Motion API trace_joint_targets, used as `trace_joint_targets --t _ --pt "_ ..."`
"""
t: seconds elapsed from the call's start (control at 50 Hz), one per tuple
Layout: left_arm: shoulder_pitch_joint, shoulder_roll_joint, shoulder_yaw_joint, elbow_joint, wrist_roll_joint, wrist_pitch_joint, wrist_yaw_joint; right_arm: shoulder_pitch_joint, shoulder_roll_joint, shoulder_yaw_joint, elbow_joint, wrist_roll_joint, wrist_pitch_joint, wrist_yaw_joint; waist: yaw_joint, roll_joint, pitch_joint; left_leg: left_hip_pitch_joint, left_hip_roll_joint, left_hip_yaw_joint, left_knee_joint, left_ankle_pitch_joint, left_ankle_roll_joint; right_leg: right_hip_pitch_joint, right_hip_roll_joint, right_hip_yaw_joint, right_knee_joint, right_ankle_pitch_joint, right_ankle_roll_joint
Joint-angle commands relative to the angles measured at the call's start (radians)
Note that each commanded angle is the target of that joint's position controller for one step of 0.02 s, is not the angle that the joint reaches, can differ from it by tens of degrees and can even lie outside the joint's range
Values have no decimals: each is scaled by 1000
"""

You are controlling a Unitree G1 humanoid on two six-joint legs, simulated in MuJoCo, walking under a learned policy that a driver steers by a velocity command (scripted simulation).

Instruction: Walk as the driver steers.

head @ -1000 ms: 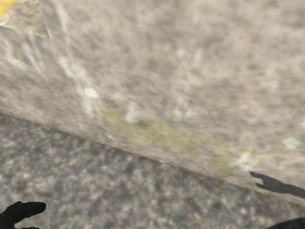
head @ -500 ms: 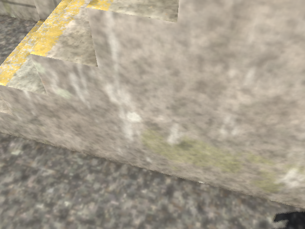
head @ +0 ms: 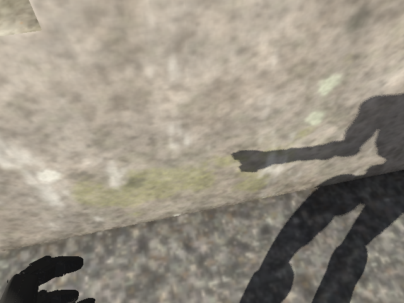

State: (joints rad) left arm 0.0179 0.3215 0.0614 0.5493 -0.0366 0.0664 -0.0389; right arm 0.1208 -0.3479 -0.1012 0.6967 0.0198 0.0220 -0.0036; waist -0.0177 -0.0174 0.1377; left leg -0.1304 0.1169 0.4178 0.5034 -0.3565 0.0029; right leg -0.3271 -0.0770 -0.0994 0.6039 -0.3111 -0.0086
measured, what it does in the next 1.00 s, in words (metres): steps to the right: right foot, then left foot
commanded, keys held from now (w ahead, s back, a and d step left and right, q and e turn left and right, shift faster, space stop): w+e+shift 0.18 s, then w+shift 0.06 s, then w+q+shift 0.66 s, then q+shift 0.10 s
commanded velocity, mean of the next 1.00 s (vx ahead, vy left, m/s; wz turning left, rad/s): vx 0.18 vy -0.25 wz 0.13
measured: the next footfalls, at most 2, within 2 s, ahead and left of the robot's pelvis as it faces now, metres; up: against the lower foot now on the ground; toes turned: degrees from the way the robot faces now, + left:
right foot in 0.02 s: +0.05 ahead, -0.12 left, +0.00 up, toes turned -6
left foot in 0.26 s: +0.13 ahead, +0.10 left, +0.00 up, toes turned -18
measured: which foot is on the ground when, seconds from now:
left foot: down 0.00-0.02, up 0.04-0.24, down 0.26-0.52, up 0.54-0.98, down 1.00-1.00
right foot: up 0.00-0.00, down 0.02-0.24, up 0.26-0.50, down 0.52-1.00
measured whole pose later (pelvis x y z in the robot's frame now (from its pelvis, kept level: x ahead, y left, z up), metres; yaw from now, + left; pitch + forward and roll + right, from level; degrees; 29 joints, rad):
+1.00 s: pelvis +0.06 -0.25 -0.01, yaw +10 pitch +2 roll -2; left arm 0.09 0.35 0.10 0.67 0.01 -0.07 0.01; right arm 0.15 -0.32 -0.02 0.57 0.04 0.04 0.01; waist -0.04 -0.04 0.05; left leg -0.28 0.08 0.07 0.71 -0.53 0.11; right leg -0.17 0.02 -0.33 0.53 -0.41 -0.08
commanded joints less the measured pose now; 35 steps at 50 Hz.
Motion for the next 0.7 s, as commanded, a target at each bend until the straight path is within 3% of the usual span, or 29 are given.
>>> trace_joint_targets --t 0.02,0.04,0.06,0.08,0.1,0.12,0.14,0.16,0.2,0.22,0.24,0.26,0.28,0.3,0.32,0.34,0.36,0.38,0.44,0.48,0.5,0.52,0.54,0.56,0.58,0.6,0.62,0.66,0.7 --pt "279 275 122 14 15 -19 37 -68 -119 -27 -92 -6 -20 -4 160 -49 -243 -156 81 -130 395 354 -5 393 -45 215 -186 660 -149" --pt "239 409 149 22 57 -24 37 -146 -28 8 -196 -73 -51 -16 83 -265 -294 -548 -112 -230 588 -359 -100 548 -232 662 -184 834 -355" --pt "205 341 138 -11 73 -64 24 -164 -77 5 -174 -76 -61 -13 106 -96 -399 -575 -95 -475 703 -368 -110 548 -282 699 -238 706 -397" --pt "149 307 128 -6 48 -86 26 -141 -104 0 -174 -39 -65 -10 59 -86 -322 -612 -83 -515 689 -262 -100 473 -249 600 -259 629 -357" --pt "105 273 119 -14 21 -85 34 -120 -110 -1 -160 -34 -65 -14 25 -56 -248 -625 -72 -518 652 -174 -94 420 -185 534 -270 568 -302" --pt "22 211 96 -31 -18 -57 19 47 -144 -17 -80 -3 -61 -54 -45 -99 -222 -476 -83 -480 484 -142 -46 282 -48 381 -242 521 -304" --pt "-47 184 85 -64 3 -45 2 89 -174 -28 -40 -10 -51 -80 -57 -108 -180 -348 -140 -413 368 -63 -44 137 18 320 -250 524 -282" --pt "-62 185 81 -81 32 -39 -20 127 -160 -27 -11 -13 -46 -98 -53 -100 -185 -205 -167 -386 228 -19 -35 59 62 289 -256 479 -262" --pt "0 187 73 -73 48 -45 -52 206 -129 -22 29 8 -56 -110 -37 -108 -235 16 -154 -415 41 98 -23 4 64 346 -225 285 -229" --pt "-16 156 51 -82 52 -44 -60 286 -134 -24 66 21 -63 -114 -66 -114 -258 122 -129 -424 -63 241 -10 -40 77 349 -177 151 -191" --pt "2 92 24 -96 57 -46 -66 376 -161 -34 100 19 -69 -114 -86 -89 -288 279 -32 -502 -103 330 25 -154 134 328 -41 -18 -139" --pt "26 -10 -12 -108 85 -49 -70 485 -213 -40 116 -16 -76 -115 -95 16 -328 391 235 -789 -107 230 117 -297 191 318 236 -266 -96" --pt "127 3 -13 -102 68 -45 -80 432 -294 -47 97 -48 -85 -131 -29 154 -260 235 498 -1221 -276 30 310 -428 186 386 459 -296 -37" --pt "162 83 9 -76 37 -30 -79 279 -296 -52 82 -26 -102 -147 37 159 -139 74 487 -1239 -338 -190 282 -438 128 452 609 -193 -32" --pt "177 132 19 -75 47 -29 -73 190 -264 -44 76 5 -100 -146 82 179 -88 -7 401 -1098 -336 -255 207 -405 118 451 674 -130 -23" --pt "200 158 25 -59 74 -20 -60 150 -248 -38 76 14 -90 -140 111 166 -59 -56 326 -969 -318 -213 144 -359 105 405 688 -84 -7" --pt "200 154 21 -66 93 -17 -55 150 -249 -37 78 17 -77 -128 121 173 -15 -108 275 -872 -318 -182 108 -318 72 349 597 -54 8" --pt "170 123 8 -74 100 -18 -55 173 -258 -40 79 11 -70 -121 102 183 10 -171 226 -790 -338 -119 89 -233 75 275 508 -55 23" --pt "182 6 -25 -99 90 -35 -51 183 -333 -82 35 -5 -51 -104 96 273 8 -349 105 -605 -391 75 28 150 115 158 153 -157 17" --pt "315 12 -1 -36 72 -39 -43 186 -282 -79 3 -4 -56 -103 136 253 -27 -367 86 -583 -332 161 17 356 117 125 -66 62 -21" --pt "387 37 17 -1 59 -38 -39 195 -219 -60 -5 -2 -58 -101 162 188 -51 -352 47 -561 -206 138 7 406 114 123 -172 69 -41" --pt "425 93 33 12 66 -35 -38 222 -136 -35 -16 -12 -54 -96 163 -33 -112 -402 -56 -476 88 -96 -22 489 44 191 -256 95 -56" --pt "394 212 42 -27 102 -35 -40 283 -51 -13 -49 -56 -45 -100 76 -321 -195 -560 -174 -402 362 -317 -53 501 -164 398 -228 396 -155" --pt "371 213 51 -48 122 -43 -40 262 -85 -8 -60 -19 -42 -117 102 -418 -217 -572 -126 -407 592 -346 -46 333 -178 487 -349 253 -252" --pt "307 150 37 -51 114 -43 -33 242 -120 -13 -54 -5 -34 -126 65 -330 -166 -579 -91 -423 694 -301 -35 261 -163 449 -378 164 -242" --pt "245 96 28 -46 96 -41 -23 245 -132 -18 -39 -11 -19 -125 23 -212 -120 -573 -74 -428 715 -226 -38 209 -134 353 -352 188 -205" --pt "186 77 27 -49 90 -41 -9 249 -134 -17 -21 -26 -4 -127 -9 -133 -103 -541 -72 -417 747 -158 -53 182 -116 266 -324 329 -188" --pt "121 68 28 -46 92 -50 14 298 -105 -8 -8 -33 5 -120 -63 -93 -130 -459 -50 -408 734 -62 -73 167 -121 162 -282 612 -202" --pt "113 62 32 -35 79 -61 30 262 -72 15 -40 -27 0 -109 -63 -98 -137 -427 -8 -419 583 -29 -59 197 -134 142 -269 648 -202"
